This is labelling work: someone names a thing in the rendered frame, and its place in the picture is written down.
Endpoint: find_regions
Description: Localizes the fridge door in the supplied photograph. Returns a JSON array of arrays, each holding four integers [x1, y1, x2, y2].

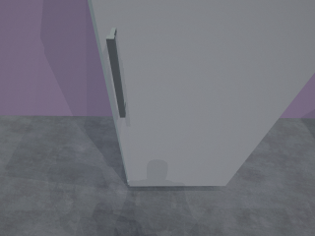
[[92, 0, 315, 187]]

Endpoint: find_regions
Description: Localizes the handle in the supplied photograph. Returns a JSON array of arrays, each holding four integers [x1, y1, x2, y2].
[[106, 28, 126, 118]]

